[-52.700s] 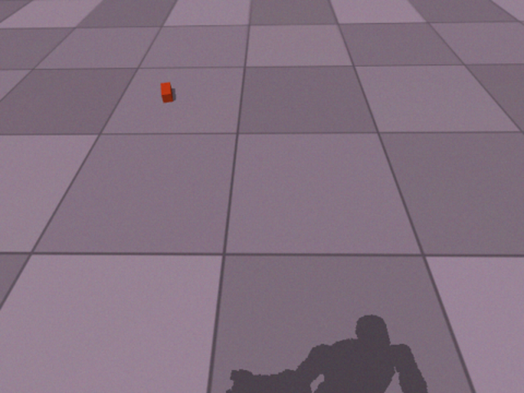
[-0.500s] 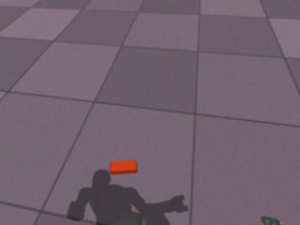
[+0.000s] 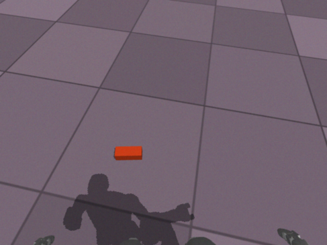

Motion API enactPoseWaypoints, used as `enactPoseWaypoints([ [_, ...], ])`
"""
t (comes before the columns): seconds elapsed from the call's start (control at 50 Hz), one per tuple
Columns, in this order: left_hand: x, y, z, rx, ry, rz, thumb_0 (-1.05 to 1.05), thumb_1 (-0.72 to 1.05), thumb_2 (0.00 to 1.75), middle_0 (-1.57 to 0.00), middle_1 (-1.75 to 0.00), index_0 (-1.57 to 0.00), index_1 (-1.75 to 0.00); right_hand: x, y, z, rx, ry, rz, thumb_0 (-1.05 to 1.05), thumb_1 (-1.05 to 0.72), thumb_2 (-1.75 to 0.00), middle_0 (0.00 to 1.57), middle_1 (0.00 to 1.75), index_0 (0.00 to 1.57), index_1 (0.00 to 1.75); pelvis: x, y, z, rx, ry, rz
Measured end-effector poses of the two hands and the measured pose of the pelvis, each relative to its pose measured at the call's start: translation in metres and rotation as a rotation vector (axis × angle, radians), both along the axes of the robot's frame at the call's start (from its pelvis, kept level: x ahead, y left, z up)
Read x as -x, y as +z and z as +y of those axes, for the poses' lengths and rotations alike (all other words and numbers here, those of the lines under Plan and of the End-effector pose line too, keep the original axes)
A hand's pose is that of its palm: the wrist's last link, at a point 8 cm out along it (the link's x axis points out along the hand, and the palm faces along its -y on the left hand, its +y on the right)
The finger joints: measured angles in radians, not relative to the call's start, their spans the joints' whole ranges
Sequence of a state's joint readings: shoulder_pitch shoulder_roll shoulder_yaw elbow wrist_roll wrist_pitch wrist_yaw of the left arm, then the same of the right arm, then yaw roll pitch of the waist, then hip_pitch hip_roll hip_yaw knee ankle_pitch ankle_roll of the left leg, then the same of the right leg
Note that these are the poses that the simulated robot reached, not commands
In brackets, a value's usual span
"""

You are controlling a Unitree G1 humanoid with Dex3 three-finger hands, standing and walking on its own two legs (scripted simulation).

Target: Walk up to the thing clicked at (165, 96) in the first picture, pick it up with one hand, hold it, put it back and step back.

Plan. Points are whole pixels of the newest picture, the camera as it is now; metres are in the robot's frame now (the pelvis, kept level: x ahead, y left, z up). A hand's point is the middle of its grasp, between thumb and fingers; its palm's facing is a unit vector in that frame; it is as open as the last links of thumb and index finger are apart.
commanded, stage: step back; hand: left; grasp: from above
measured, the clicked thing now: (128, 153) +0.71 +0.23 -0.73
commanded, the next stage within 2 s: stand in 1.92 s
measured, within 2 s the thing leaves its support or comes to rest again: neither
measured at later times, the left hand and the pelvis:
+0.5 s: hand out of the picture -0.07 +0.25 -0.15, palm faces +0.06 -0.91 -0.41, open 7.4 cm; pelvis -0.18 -0.03 -0.01, yaw +5 degrees
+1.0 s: hand out of the picture -0.29 +0.21 -0.13, palm faces +0.07 -0.89 -0.45, open 7.4 cm; pelvis -0.32 -0.07 +0.00, yaw +4 degrees
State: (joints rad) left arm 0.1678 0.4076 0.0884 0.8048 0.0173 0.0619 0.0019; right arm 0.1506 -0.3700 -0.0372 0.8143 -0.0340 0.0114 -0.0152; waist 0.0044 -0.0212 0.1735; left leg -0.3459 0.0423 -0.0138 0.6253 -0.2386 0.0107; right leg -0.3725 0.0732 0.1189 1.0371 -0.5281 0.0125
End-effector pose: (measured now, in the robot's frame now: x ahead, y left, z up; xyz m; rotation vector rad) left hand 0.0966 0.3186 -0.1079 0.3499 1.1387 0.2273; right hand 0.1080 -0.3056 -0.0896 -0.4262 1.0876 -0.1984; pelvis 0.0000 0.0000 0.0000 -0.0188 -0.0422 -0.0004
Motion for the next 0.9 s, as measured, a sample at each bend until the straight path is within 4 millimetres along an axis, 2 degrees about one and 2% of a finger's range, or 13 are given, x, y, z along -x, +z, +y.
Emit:
enactPoseWaypoints([
  [0.1,0.047,-0.004,-0.017,-0.037,-0.007,0.028,0.01,0.91,0.89,-0.21,-0.30,-0.20,-0.30,0.020,-0.018,-0.026,-0.020,-0.001,-0.051,0.00,-0.90,-0.89,0.21,0.30,0.21,0.30,0.039,-0.014,-0.020,0.012,-0.018,-0.011],
  [0.18,0.090,0.007,-0.033,-0.031,0.002,0.046,0.01,0.91,0.89,-0.21,-0.30,-0.20,-0.30,0.050,-0.022,-0.037,-0.038,-0.033,-0.019,0.00,-0.90,-0.89,0.20,0.30,0.21,0.30,0.064,-0.007,-0.029,-0.023,-0.006,-0.012],
  [0.24,0.113,0.015,-0.038,-0.040,0.018,0.048,0.01,0.91,0.89,-0.21,-0.30,-0.20,-0.30,0.077,-0.021,-0.041,-0.043,-0.029,0.010,0.00,-0.90,-0.89,0.20,0.30,0.21,0.30,0.081,-0.001,-0.031,-0.044,0.007,-0.003],
  [0.34,0.135,0.017,-0.035,-0.058,0.020,-0.002,0.01,0.90,0.89,-0.21,-0.30,-0.20,-0.30,0.125,-0.026,-0.041,-0.030,-0.003,0.094,0.00,-0.91,-0.89,0.20,0.30,0.21,0.30,0.114,-0.003,-0.032,-0.039,0.049,0.006],
  [0.42,0.152,0.005,-0.025,-0.047,0.033,-0.052,0.01,0.90,0.89,-0.21,-0.30,-0.20,-0.30,0.160,-0.031,-0.034,-0.012,0.026,0.136,0.00,-0.91,-0.89,0.20,0.30,0.21,0.30,0.147,-0.012,-0.028,-0.036,0.094,0.004],
  [0.5,0.179,-0.001,-0.026,-0.025,0.050,-0.037,0.01,0.91,0.89,-0.21,-0.30,-0.20,-0.30,0.192,-0.023,-0.026,-0.022,0.035,0.140,0.01,-0.90,-0.89,0.20,0.30,0.21,0.30,0.177,-0.007,-0.028,-0.030,0.087,-0.017],
  [0.56,0.202,0.001,-0.030,-0.010,0.061,-0.024,0.01,0.91,0.89,-0.21,-0.30,-0.20,-0.30,0.208,-0.013,-0.027,-0.018,0.033,0.117,0.01,-0.90,-0.89,0.21,0.30,0.21,0.30,0.195,-0.001,-0.033,-0.012,0.075,-0.011],
  [0.66,0.250,0.000,-0.041,-0.007,0.045,0.021,0.01,0.91,0.89,-0.21,-0.30,-0.20,-0.30,0.219,-0.006,-0.038,-0.015,0.036,0.040,0.01,-0.90,-0.89,0.21,0.30,0.21,0.30,0.230,0.000,-0.043,-0.003,0.038,-0.001],
  [0.74,0.290,-0.004,-0.053,-0.031,0.026,0.056,0.01,0.91,0.89,-0.21,-0.30,-0.20,-0.30,0.233,-0.015,-0.055,-0.035,0.035,-0.024,0.00,-0.90,-0.89,0.21,0.30,0.21,0.30,0.261,-0.009,-0.057,-0.015,0.002,0.002],
  [0.84,0.347,0.007,-0.072,-0.041,0.042,0.085,0.01,0.91,0.89,-0.21,-0.30,-0.20,-0.30,0.270,-0.024,-0.069,-0.062,-0.003,-0.006,0.00,-0.90,-0.89,0.20,0.30,0.21,0.30,0.293,-0.005,-0.069,-0.022,0.004,-0.014],
  [0.9,0.371,0.016,-0.074,-0.055,0.063,0.090,0.01,0.90,0.89,-0.21,-0.30,-0.20,-0.30,0.297,-0.025,-0.073,-0.073,-0.007,0.024,0.00,-0.90,-0.89,0.20,0.30,0.21,0.30,0.307,0.001,-0.071,-0.044,0.019,-0.010],
])
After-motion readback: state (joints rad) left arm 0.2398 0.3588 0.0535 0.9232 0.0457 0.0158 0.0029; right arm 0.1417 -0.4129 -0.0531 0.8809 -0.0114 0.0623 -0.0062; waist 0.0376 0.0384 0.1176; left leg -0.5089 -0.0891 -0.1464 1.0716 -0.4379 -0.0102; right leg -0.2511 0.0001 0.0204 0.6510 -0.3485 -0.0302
